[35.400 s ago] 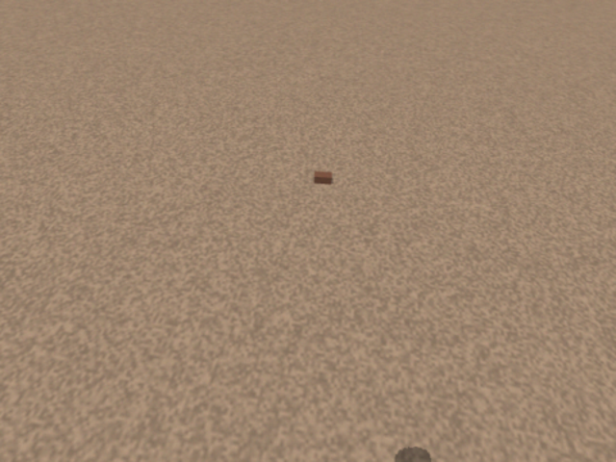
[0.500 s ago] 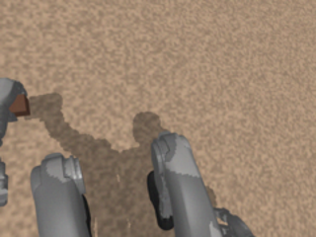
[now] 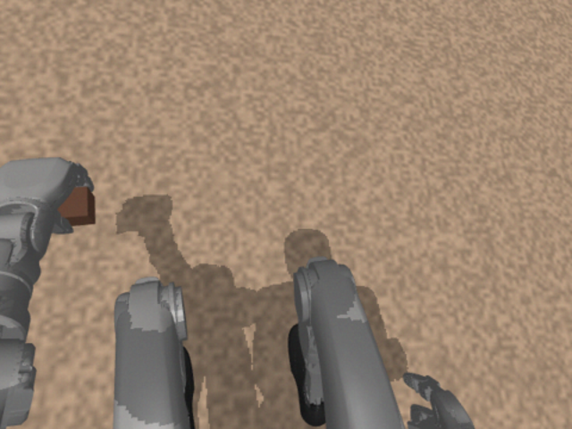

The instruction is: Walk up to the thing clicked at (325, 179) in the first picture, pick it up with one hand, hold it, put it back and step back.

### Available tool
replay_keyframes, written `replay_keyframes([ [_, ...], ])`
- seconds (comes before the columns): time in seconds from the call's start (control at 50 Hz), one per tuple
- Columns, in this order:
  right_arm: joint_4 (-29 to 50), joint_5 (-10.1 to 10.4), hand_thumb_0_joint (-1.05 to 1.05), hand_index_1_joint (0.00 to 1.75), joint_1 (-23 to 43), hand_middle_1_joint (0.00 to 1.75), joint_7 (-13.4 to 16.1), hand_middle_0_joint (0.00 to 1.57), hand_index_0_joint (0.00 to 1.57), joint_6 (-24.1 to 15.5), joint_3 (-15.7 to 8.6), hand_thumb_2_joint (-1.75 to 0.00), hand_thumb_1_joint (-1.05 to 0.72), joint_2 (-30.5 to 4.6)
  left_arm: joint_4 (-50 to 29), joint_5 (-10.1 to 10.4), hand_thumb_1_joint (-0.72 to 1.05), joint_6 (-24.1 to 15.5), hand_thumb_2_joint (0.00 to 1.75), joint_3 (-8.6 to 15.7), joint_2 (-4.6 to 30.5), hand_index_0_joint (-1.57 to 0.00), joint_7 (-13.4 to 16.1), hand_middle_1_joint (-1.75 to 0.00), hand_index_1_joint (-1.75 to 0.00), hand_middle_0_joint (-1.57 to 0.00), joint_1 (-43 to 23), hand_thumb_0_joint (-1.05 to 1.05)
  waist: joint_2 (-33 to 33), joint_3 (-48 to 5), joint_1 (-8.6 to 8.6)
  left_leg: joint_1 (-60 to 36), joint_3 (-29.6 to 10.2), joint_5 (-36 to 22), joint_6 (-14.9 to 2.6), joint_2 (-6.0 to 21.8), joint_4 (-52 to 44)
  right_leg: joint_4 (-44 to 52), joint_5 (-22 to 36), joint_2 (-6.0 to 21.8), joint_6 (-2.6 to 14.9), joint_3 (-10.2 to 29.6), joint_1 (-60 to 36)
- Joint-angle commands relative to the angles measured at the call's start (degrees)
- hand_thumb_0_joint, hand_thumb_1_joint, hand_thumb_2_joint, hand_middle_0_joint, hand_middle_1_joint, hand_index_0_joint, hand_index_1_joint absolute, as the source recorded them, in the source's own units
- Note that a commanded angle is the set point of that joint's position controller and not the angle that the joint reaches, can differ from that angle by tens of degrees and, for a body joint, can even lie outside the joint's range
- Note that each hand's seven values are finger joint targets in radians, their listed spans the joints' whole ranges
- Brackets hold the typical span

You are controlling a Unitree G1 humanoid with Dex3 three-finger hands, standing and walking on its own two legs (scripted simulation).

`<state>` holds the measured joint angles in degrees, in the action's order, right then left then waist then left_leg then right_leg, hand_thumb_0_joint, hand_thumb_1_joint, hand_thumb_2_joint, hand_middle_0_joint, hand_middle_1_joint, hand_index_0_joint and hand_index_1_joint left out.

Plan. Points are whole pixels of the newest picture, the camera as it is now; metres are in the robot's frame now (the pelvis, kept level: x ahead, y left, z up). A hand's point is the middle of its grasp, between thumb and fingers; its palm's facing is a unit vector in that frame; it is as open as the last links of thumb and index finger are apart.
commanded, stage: lift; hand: left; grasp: from above
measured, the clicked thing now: (59, 208) +0.45 +0.28 -0.14
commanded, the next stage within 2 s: hold in 1.22 s
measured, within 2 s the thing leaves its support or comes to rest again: neither
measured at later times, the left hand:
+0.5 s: hand out of the picture +0.37 +0.26 +0.09, palm faces -0.41 -0.10 -0.91, open 7.5 cm
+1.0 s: hand out of the picture +0.36 +0.25 +0.23, palm faces -0.43 -0.09 -0.90, open 7.5 cm
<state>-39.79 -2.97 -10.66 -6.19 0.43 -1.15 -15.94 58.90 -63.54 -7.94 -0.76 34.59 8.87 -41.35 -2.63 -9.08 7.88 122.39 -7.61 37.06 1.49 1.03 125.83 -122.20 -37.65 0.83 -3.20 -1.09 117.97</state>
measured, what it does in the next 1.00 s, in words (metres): rises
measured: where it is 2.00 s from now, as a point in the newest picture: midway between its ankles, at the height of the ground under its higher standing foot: (247, 404)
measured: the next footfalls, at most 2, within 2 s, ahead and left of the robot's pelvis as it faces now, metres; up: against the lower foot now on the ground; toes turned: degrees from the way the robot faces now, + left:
none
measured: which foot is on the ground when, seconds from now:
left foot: down 0.00-1.00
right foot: down 0.00-1.00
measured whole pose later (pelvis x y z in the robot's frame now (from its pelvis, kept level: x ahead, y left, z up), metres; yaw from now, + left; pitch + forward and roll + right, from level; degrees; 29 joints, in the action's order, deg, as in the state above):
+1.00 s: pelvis +0.05 +0.00 +0.30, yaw +4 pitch +14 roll -1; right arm -41.4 2.2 -13.7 3.5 -0.7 -2.2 -13.6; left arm 43.7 -57.8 -0.8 -9.5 24.0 5.7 -18.7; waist -1.9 -7.0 3.2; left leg 50.8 -0.6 25.8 1.0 3.1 62.7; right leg -60.7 -25.2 1.6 -2.4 0.4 49.3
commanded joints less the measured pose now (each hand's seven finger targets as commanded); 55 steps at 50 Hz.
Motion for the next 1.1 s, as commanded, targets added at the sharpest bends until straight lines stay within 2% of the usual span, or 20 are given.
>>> replay_keyframes([
  [0.0,4.56,1.03,0.0,0.3,-7.86,0.3,1.49,0.2,0.2,-0.23,-4.56,-0.9,-0.91,-11.8,-15.23,2.42,0.83,0.82,0.4,2.55,12.71,-1.19,0.28,-0.33,-0.31,-1.18,-14.91,0.0,-9.75,-35.76,-0.14,-30.93,4.96,-3.23,-2.97,-1.31,-20.51,18.13,6.34,-2.38,5.12,-4.85,-20.31],
  [0.06,5.21,1.77,0.0,0.3,-6.64,0.3,2.35,0.2,0.2,0.06,-4.87,-0.9,-0.91,-11.68,-19.2,3.15,0.83,1.57,0.36,2.46,12.58,-1.2,-0.53,-0.29,-0.27,-1.18,-12.19,0.0,-9.65,-35.04,-1.09,-34.3,3.93,-0.58,-2.79,-1.0,-24.83,20.57,4.79,-2.32,4.97,-4.72,-22.34],
  [0.1,5.77,2.0,0.0,0.3,-5.97,0.3,2.89,0.2,0.2,0.25,-4.91,-0.9,-0.91,-11.32,-21.62,4.02,0.85,2.15,0.36,2.67,12.91,-1.21,-1.17,-0.29,-0.27,-1.2,-11.12,0.0,-8.33,-35.4,-1.08,-36.54,4.36,-1.62,-2.96,-0.94,-25.78,22.95,5.5,-2.3,4.86,-4.18,-24.66],
  [0.12,5.97,2.1,0.0,0.3,-5.8,0.3,3.15,0.2,0.2,0.28,-4.85,-0.9,-0.91,-10.96,-22.96,4.24,0.85,2.42,0.37,1.71,11.46,-1.22,-1.5,-0.28,-0.27,-1.21,-10.41,0.0,-8.6,-35.09,-0.73,-36.8,4.39,-1.61,-2.9,-0.97,-26.86,23.64,5.53,-2.3,4.8,-4.08,-25.54],
  [0.16,6.06,2.58,0.0,0.3,-5.17,0.3,3.82,0.2,0.2,0.32,-5.21,-0.9,-0.91,-10.92,-26.06,4.61,0.86,2.94,0.37,2.79,12.43,-1.22,-1.67,-0.27,-0.27,-1.21,-8.7,0.0,-9.43,-36.68,-2.09,-41.23,3.93,-2.54,-2.6,-0.74,-29.59,25.08,6.55,-2.2,4.77,-4.0,-27.72],
  [0.2,6.29,2.89,0.0,0.3,-4.78,0.3,4.35,0.2,0.2,0.35,-5.13,-0.9,-0.9,-10.74,-27.49,4.79,0.88,3.67,0.36,1.95,11.05,-1.23,-1.86,-0.27,-0.26,-1.22,-7.53,0.0,-9.66,-35.98,-1.96,-44.38,3.31,-3.14,-2.27,-0.51,-32.47,26.68,7.31,-2.14,4.76,-4.09,-29.2],
  [0.28,6.34,3.26,0.0,0.3,-3.84,0.3,5.59,0.2,0.2,0.53,-4.86,-0.9,-0.91,-9.64,-31.71,5.61,0.87,5.23,0.34,1.14,9.81,-1.24,-2.3,-0.25,-0.24,-1.23,-6.14,0.0,-8.3,-34.2,-1.62,-48.34,4.31,-3.45,-2.44,-0.54,-36.75,32.96,7.23,-2.03,4.45,-3.07,-34.84],
  [0.34,6.6,3.76,0.0,0.3,-3.31,0.3,6.46,0.2,0.2,0.54,-4.61,-0.9,-0.9,-8.9,-31.3,5.96,0.87,6.62,0.33,-0.24,7.82,-1.24,-3.27,-0.22,-0.22,-1.24,0.39,0.0,-5.89,-32.38,-2.46,-52.2,5.04,-5.52,-2.42,-0.64,-40.2,37.63,8.38,-2.13,4.33,-2.41,-40.07],
  [0.36,6.72,3.86,0.0,0.3,-2.65,0.3,6.76,0.2,0.2,0.55,-4.56,-0.9,-0.9,-9.12,-32.63,6.48,0.87,6.75,0.33,1.45,9.72,-1.24,-3.43,-0.21,-0.21,-1.24,0.46,0.0,-5.94,-31.53,-2.9,-53.21,4.55,-4.04,-2.42,-0.39,-42.26,38.71,7.31,-2.14,4.26,-2.33,-41.58],
  [0.4,6.68,4.07,0.0,0.3,-2.2,0.3,7.36,0.2,0.2,0.45,-4.17,-0.9,-0.91,-8.23,-33.54,6.97,0.86,7.23,0.3,-0.22,7.57,-1.24,-4.08,-0.18,-0.18,-1.24,2.25,0.0,-5.41,-28.99,-2.7,-55.15,4.81,-3.45,-2.42,-0.33,-45.14,41.62,7.09,-2.25,4.15,-2.02,-44.47],
  [0.44,6.89,4.37,0.0,0.3,-1.5,0.3,7.9,0.2,0.2,0.18,-3.84,-0.9,-0.9,-7.81,-34.19,7.45,0.88,7.57,0.3,0.09,7.49,-1.25,-4.44,-0.19,-0.19,-1.25,3.65,0.0,-4.72,-26.99,-2.75,-57.17,4.78,-2.62,-2.4,-0.2,-48.12,44.54,6.3,-2.28,4.09,-1.62,-47.13],
  [0.54,6.53,4.93,0.0,0.3,-1.29,0.3,9.3,0.2,0.2,-0.78,-3.16,-0.9,-0.91,-6.81,-32.84,7.6,0.84,7.23,0.31,-0.49,6.31,-1.24,-4.42,-0.17,-0.18,-1.24,6.65,0.0,-1.1,-21.96,-3.11,-62.24,5.74,-4.07,-2.51,-0.37,-53.87,52.37,6.48,-2.32,4.16,-0.37,-54.84],
  [0.56,6.24,4.96,0.0,0.3,-1.26,0.3,9.52,0.2,0.2,-1.11,-3.1,-0.91,-0.91,-6.46,-32.96,7.56,0.83,7.12,0.32,-1.41,5.28,-1.22,-4.5,-0.19,-0.2,-1.22,6.13,0.0,-2.08,-21.32,-2.67,-63.74,5.82,-5.05,-2.38,-0.28,-55.04,53.36,7.32,-2.31,4.17,-0.24,-55.68],
  [0.72,5.38,5.39,0.0,0.3,-2.16,0.3,10.29,0.2,0.2,-2.6,-3.16,-0.91,-0.91,-5.96,-27.98,6.69,0.8,6.91,0.33,-3.27,2.16,-1.2,-3.13,-0.2,-0.21,-1.21,8.11,0.0,-1.24,-16.65,-3.8,-73.05,6.2,-8.59,-1.84,-0.58,-64.76,63.27,10.06,-2.54,4.21,0.66,-65.49],
  [0.76,4.9,5.16,0.0,0.3,-2.65,0.3,10.33,0.2,0.2,-2.79,-3.28,-0.9,-0.9,-6.01,-27.93,6.53,0.79,7.01,0.33,-2.32,2.53,-1.19,-2.53,-0.22,-0.23,-1.19,8.04,0.0,-1.67,-17.67,-4.61,-76.04,5.93,-10.75,-1.62,-0.45,-66.94,64.73,12.23,-2.69,4.14,0.53,-68.23],
  [0.8,4.99,5.21,0.0,0.3,-2.89,0.3,10.36,0.2,0.2,-2.87,-3.22,-0.9,-0.9,-5.9,-26.24,5.98,0.82,7.17,0.34,-4.12,1.05,-1.21,-2.22,-0.22,-0.22,-1.22,7.65,0.0,-0.53,-16.06,-4.02,-78.02,6.53,-13.1,-1.64,-0.74,-68.44,66.76,14.52,-2.77,4.03,0.3,-70.34],
  [0.84,4.76,5.33,0.0,0.3,-3.18,0.3,10.46,0.2,0.2,-2.95,-3.42,-0.9,-0.9,-5.97,-26.4,6.13,0.81,6.99,0.36,-2.44,3.03,-1.21,-1.55,-0.2,-0.22,-1.22,6.54,0.0,-0.25,-15.06,-4.42,-79.24,7.44,-13.25,-1.84,-1.06,-70.28,69.3,14.37,-2.65,3.91,0.87,-72.92],
  [0.88,4.42,5.1,0.0,0.3,-3.33,0.3,10.38,0.2,0.2,-3.08,-3.45,-0.9,-0.9,-5.93,-26.3,5.77,0.82,6.96,0.38,-3.27,2.17,-1.21,-1.11,-0.23,-0.24,-1.22,4.32,0.0,-2.25,-16.04,-4.57,-83.25,7.0,-15.12,-1.43,-0.69,-72.67,70.19,16.34,-2.67,3.93,0.57,-74.13],
  [0.94,4.14,5.24,0.0,0.3,-3.84,0.3,10.19,0.2,0.2,-2.98,-3.63,-0.9,-0.9,-6.09,-23.08,5.64,0.81,7.44,0.38,-3.66,1.03,-1.2,-0.7,-0.22,-0.23,-1.22,7.81,0.0,0.42,-14.68,-4.77,-86.34,6.92,-19.43,-1.39,-0.77,-74.97,72.65,20.14,-2.68,3.72,0.37,-77.81],
  [1.08,3.82,5.16,0.0,0.3,-4.52,0.3,9.7,0.2,0.2,-2.49,-3.89,-0.9,-0.9,-6.01,-22.7,6.07,0.79,8.08,0.39,-4.39,-0.08,-1.19,-0.7,-0.2,-0.22,-1.21,7.46,0.0,0.24,-13.26,-4.9,-92.46,7.29,-24.62,-1.2,-0.89,-80.07,77.76,24.88,-2.46,3.51,0.84,-83.81],
])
